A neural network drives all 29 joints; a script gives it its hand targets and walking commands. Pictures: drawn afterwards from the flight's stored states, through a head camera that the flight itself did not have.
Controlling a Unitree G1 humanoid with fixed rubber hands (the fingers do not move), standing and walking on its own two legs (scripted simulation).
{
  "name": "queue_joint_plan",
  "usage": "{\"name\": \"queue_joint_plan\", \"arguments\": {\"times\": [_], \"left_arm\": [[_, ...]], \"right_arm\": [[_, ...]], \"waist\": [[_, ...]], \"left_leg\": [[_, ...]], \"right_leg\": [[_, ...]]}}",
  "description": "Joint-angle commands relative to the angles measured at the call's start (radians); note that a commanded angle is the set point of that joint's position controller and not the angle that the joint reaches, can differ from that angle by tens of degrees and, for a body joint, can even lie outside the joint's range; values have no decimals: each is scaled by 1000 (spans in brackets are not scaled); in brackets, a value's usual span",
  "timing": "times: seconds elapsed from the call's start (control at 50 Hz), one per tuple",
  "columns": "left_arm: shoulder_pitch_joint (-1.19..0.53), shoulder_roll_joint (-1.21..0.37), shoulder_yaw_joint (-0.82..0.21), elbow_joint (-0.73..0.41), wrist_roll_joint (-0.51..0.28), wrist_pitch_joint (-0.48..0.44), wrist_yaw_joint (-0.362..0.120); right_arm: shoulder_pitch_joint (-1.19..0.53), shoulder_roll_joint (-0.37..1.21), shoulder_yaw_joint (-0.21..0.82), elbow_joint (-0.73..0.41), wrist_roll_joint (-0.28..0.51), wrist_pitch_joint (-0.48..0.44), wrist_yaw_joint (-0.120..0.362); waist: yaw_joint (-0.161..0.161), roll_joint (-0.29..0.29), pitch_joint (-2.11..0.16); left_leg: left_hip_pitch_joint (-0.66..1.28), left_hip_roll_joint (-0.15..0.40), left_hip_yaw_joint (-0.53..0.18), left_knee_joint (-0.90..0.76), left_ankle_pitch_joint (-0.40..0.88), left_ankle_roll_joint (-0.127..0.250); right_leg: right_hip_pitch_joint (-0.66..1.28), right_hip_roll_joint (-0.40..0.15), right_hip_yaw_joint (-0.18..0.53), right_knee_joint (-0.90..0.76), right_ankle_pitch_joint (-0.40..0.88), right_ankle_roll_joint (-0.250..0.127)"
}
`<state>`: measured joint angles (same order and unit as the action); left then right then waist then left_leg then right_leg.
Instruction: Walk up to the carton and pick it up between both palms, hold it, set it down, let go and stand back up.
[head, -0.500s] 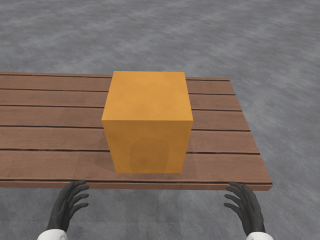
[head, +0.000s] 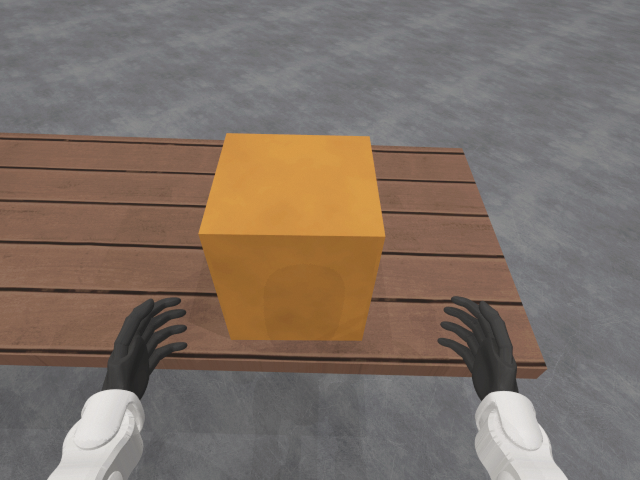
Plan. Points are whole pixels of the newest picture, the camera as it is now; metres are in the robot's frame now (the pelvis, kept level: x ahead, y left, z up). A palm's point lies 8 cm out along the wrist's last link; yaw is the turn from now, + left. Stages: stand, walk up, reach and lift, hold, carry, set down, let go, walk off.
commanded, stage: reach and lift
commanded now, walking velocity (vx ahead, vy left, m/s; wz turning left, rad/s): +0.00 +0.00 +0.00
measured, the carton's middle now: (297, 242) +0.44 +0.07 +0.03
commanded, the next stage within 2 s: none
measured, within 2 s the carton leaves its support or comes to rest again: neither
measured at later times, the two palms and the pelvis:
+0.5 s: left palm (137, 287) +0.29 +0.24 +0.10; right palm (488, 297) +0.31 -0.17 +0.09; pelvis +0.01 +0.00 +0.00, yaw -1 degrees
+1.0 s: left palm (148, 213) +0.36 +0.24 +0.15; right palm (486, 222) +0.38 -0.16 +0.15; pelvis -0.01 +0.00 +0.00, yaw -1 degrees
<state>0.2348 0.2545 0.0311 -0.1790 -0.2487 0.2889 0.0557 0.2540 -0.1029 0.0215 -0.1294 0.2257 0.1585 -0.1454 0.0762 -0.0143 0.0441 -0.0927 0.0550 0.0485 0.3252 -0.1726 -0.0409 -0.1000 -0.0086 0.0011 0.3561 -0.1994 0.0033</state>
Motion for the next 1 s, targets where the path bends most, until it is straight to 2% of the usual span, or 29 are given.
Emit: {"name": "queue_joint_plan", "arguments": {"times": [0.0,0.02,0.08,0.22,0.3,0.34,0.4,0.44,0.46,0.52,0.56,0.58,0.66,0.68,0.7,0.76,0.84,0.86,0.9,0.92,0.98], "left_arm": [[-220,115,91,-228,0,-6,-17],[-245,116,98,-216,2,7,-24],[-277,124,124,-224,2,44,-37],[-361,126,165,-274,16,122,-52],[-443,137,180,-281,16,160,-47],[-472,141,194,-299,15,180,-45],[-515,142,199,-284,17,212,-45],[-606,159,207,-261,21,234,-42],[-617,163,214,-260,24,243,-42],[-691,170,217,-247,21,284,-34],[-759,173,214,-244,27,308,-30],[-755,175,221,-239,26,318,-28],[-883,200,223,-172,35,359,-16],[-915,195,214,-131,33,364,-13],[-949,208,220,-86,33,373,-13],[-1048,224,211,-48,26,372,2],[-1147,248,203,35,20,365,11],[-1205,257,193,74,13,361,11],[-1292,274,184,142,9,354,19],[-1305,280,183,132,-1,348,26],[-1391,303,172,240,-5,333,28]], "right_arm": [[-208,-87,-16,-205,14,-30,-16],[-229,-89,-16,-192,18,-25,-23],[-275,-104,-13,-207,28,-12,-41],[-363,-169,-15,-218,64,10,-67],[-445,-190,-32,-212,79,27,-68],[-473,-206,-21,-220,95,37,-69],[-528,-237,-25,-200,102,52,-72],[-607,-245,-34,-179,109,69,-75],[-617,-246,-26,-163,123,75,-75],[-705,-277,-30,-133,146,97,-71],[-763,-296,-39,-98,157,109,-71],[-771,-310,-40,-105,166,113,-71],[-910,-330,-46,-12,189,146,-62],[-956,-340,-48,22,189,155,-57],[-997,-344,-49,53,193,165,-55],[-1100,-353,-57,96,194,172,-47],[-1207,-353,-44,177,200,185,-35],[-1247,-358,-56,226,197,192,-33],[-1328,-352,-62,288,190,201,-27],[-1343,-351,-63,285,188,203,-23],[-1417,-351,-65,375,174,207,-24]], "waist": [[-7,49,-160],[-17,42,-160],[-11,24,-189],[-18,30,-255],[-20,34,-283],[-14,31,-312],[-24,29,-341],[-27,29,-349],[-19,38,-357],[-20,30,-383],[-35,44,-421],[-32,39,-434],[-37,48,-435],[-45,42,-421],[-39,37,-421],[-44,53,-467],[-35,46,-510],[-43,49,-518],[-40,70,-517],[-35,71,-541],[-40,66,-586]], "left_leg": [[90,-55,10,-23,230,13],[93,-60,9,-19,229,14],[114,-63,14,-10,281,18],[185,-66,21,29,456,-3],[190,-67,25,30,453,-4],[190,-68,27,37,477,-5],[203,-71,30,46,519,-10],[182,-72,32,40,471,-4],[188,-75,38,41,483,-3],[187,-72,38,46,473,-1],[193,-75,37,54,495,-7],[207,-74,37,51,495,-7],[191,-72,35,47,427,-4],[173,-71,33,42,397,-4],[168,-69,33,41,374,-2],[152,-67,29,43,354,-5],[142,-63,30,51,343,-2],[130,-61,27,52,322,-2],[101,-59,26,46,262,-4],[93,-57,28,48,264,-4],[73,-59,24,58,267,0]], "right_leg": [[-45,27,19,-94,83,3],[-46,27,17,-93,88,6],[-27,29,12,-86,156,15],[-6,47,-3,-73,315,20],[1,52,-1,-73,308,15],[18,53,2,-66,346,18],[25,56,2,-56,413,22],[32,54,4,-54,386,21],[40,51,8,-52,402,22],[35,58,8,-42,396,22],[49,60,6,-35,415,20],[53,63,7,-34,434,22],[47,65,4,-31,368,20],[30,66,-1,-32,333,18],[24,68,-3,-28,319,16],[27,70,-8,-26,303,14],[15,73,-8,-19,285,9],[5,71,-11,-19,263,7],[-14,71,-12,-23,200,2],[-8,71,-12,-19,201,2],[-3,67,-14,-11,224,7]]}}
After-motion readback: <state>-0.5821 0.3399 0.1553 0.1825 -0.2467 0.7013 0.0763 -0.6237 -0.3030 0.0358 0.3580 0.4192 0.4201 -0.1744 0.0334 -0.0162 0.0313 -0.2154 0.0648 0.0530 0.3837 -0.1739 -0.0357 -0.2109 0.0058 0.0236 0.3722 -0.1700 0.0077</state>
